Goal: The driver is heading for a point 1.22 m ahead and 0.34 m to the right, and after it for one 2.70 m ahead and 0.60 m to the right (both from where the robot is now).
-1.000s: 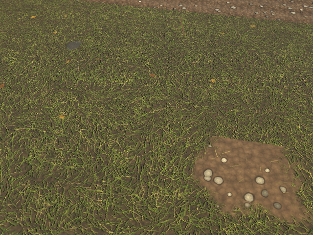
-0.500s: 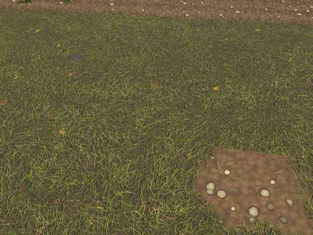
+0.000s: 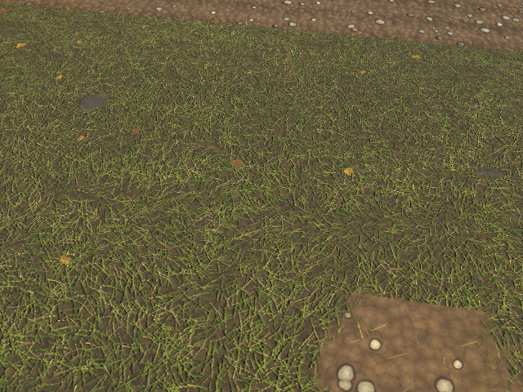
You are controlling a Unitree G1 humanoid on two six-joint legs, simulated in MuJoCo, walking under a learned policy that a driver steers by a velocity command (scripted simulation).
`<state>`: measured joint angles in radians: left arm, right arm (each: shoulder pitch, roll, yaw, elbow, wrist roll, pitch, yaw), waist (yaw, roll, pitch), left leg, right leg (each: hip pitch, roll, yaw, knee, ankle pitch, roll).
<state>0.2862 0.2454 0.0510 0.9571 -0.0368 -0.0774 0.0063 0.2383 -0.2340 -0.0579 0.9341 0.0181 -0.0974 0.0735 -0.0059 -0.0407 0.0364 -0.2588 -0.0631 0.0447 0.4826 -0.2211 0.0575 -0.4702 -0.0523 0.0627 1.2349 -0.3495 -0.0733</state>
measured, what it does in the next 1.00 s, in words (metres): goes down: right foot 0.15 m lower, then left foot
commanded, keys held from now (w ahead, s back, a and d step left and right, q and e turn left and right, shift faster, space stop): w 0.86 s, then w+e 0.14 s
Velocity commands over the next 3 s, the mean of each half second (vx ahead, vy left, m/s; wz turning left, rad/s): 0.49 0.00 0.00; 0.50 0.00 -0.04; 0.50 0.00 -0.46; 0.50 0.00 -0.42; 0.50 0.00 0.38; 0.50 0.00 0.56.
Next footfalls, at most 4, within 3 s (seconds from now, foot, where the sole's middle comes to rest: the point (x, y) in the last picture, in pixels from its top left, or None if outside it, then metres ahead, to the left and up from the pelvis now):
0.40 right None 0.38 -0.19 -0.92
0.90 left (264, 340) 0.70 0.01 -0.92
1.64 right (375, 270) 1.03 -0.39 -1.07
2.10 left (350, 195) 1.39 -0.35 -1.07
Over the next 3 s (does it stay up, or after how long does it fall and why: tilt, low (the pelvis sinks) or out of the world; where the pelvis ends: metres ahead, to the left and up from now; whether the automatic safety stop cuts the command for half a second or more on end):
stays up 1.64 -0.48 -0.33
